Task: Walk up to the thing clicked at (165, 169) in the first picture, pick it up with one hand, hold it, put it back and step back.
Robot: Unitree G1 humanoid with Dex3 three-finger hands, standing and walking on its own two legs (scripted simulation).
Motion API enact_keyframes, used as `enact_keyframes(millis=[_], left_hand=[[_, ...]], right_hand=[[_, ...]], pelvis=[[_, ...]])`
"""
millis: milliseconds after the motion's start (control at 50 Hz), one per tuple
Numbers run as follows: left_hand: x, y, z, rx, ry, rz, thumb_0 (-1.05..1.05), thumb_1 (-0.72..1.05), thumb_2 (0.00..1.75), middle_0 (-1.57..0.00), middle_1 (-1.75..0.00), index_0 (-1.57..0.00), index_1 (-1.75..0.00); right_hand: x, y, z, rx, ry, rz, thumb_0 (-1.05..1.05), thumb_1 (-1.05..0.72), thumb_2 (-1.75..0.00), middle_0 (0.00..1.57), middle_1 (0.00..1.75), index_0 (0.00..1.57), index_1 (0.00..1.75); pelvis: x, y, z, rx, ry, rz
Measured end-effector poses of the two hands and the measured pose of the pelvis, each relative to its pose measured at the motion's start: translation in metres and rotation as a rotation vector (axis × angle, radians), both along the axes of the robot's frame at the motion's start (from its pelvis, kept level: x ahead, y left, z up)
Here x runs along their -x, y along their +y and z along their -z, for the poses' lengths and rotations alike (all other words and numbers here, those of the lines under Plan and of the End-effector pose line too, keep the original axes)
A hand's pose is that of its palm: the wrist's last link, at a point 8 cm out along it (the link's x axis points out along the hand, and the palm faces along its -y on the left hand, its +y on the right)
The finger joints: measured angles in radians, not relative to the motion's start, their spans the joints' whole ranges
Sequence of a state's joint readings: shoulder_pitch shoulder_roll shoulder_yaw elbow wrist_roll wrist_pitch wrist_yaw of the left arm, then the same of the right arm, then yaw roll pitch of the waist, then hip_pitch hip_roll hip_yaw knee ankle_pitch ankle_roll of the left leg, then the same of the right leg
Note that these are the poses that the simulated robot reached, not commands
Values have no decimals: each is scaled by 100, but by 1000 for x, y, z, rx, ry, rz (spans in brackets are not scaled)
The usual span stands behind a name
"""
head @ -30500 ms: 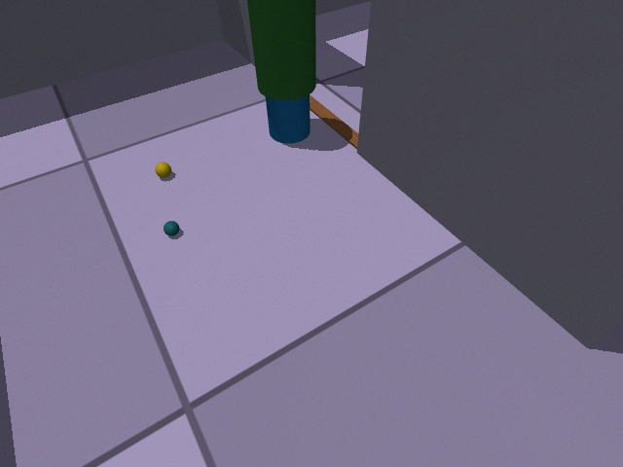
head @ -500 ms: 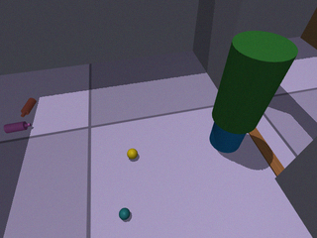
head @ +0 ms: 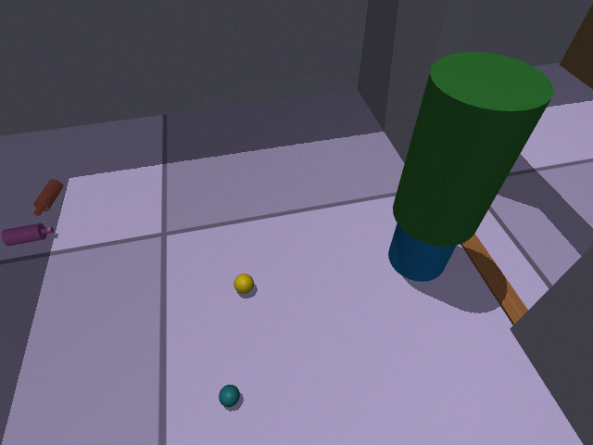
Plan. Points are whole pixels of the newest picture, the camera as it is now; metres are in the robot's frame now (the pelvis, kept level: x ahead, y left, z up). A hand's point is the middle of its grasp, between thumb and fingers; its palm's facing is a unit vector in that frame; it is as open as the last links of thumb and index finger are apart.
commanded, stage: stand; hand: left
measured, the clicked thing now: (243, 283) +0.80 +0.24 -0.74
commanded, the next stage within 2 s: walk up in 0.04 s
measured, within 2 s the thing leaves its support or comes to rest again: neither
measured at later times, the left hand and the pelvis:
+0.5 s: hand out of the picture +0.15 +0.32 -0.16, palm faces -0.07 -0.94 -0.34, open 7.4 cm; pelvis +0.11 +0.04 -0.01, yaw -1 degrees
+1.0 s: hand (151, 325) +0.35 +0.29 -0.15, palm faces -0.04 -0.93 -0.36, open 7.4 cm; pelvis +0.28 +0.02 -0.02, yaw -1 degrees
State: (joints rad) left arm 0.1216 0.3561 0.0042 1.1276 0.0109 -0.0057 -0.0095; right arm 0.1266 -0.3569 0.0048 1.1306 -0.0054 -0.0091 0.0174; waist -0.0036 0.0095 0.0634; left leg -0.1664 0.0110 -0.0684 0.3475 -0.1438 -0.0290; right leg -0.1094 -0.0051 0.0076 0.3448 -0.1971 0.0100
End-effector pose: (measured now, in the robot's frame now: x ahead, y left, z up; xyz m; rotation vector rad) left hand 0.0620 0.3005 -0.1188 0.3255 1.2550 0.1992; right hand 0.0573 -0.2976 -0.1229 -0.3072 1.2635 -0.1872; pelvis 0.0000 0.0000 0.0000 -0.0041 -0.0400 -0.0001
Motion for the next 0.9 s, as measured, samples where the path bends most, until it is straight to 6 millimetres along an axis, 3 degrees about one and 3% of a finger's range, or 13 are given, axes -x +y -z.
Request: enact_keyframes(millis=[140, 260, 340, 500, 640, 700, 760, 900], left_hand=[[-7, 7, -4, 10, -54, -15, 0, 90, 90, -21, -30, -20, -30], [2, 42, 2, -10, -16, -52, 0, 90, 90, -21, -30, -20, -30], [-10, 67, 16, -20, 50, -39, 1, 90, 90, -21, -30, -20, -30], [-85, 68, 5, 3, 12, 40, 1, 91, 90, -20, -30, -20, -30], [-177, 47, -7, -6, -70, 116, 1, 91, 90, -20, -30, -20, -30], [-219, 35, -7, -31, -140, 129, 1, 91, 90, -21, -30, -20, -30], [-248, 24, -10, -40, -216, 121, 1, 91, 90, -21, -30, -20, -30], [-270, 17, -19, -22, -211, 95, 0, 90, 90, -21, -30, -20, -30]], right_hand=[[-13, -3, -5, 2, -25, -18, 1, -90, -90, 21, 30, 21, 30], [-48, -2, -14, 54, -50, -52, 1, -90, -90, 21, 30, 21, 30], [-68, 8, -18, 95, -116, -37, 1, -90, -90, 21, 30, 21, 30], [-77, 22, -29, 77, -88, 16, 0, -90, -90, 21, 30, 21, 30], [-103, 12, -9, 34, -56, 46, 1, -90, -90, 21, 30, 21, 30], [-125, 0, 9, 19, -51, 50, 1, -90, -90, 21, 30, 21, 30], [-153, -4, 19, 11, -43, 33, 1, -90, -90, 21, 30, 21, 30], [-227, -1, 3, -4, -103, -34, 1, -90, -90, 21, 30, 21, 30]], pelvis=[[-14, 3, 1, 5, 10, -10], [-40, 24, 7, 25, 0, -18], [-61, 40, 18, -1, -7, -1], [-109, 44, 6, -9, -14, 22], [-160, 31, 12, -19, -20, 38], [-186, 19, 24, -15, -21, 35], [-204, 11, 29, 1, -31, 28], [-245, 12, 16, 12, -15, 21]])
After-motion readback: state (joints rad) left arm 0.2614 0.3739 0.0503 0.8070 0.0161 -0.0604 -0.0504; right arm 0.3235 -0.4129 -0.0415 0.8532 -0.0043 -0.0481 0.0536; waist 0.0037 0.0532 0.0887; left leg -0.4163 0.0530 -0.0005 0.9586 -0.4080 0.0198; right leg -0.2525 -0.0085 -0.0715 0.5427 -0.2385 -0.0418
